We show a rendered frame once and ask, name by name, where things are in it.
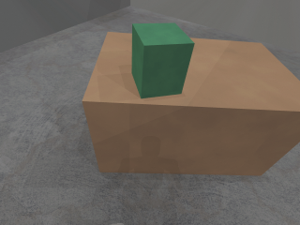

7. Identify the pedestal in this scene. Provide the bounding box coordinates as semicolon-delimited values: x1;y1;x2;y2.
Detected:
82;32;300;176

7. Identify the carton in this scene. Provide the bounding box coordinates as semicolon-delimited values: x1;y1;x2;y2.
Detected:
131;22;195;98

